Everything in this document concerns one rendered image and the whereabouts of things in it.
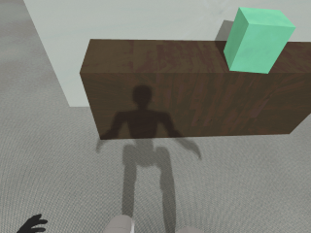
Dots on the pedestal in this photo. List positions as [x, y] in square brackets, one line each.
[149, 89]

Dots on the left robot hand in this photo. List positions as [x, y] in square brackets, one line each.
[33, 221]

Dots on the carton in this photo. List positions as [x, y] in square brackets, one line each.
[256, 39]

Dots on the left robot thigh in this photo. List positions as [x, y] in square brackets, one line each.
[120, 224]

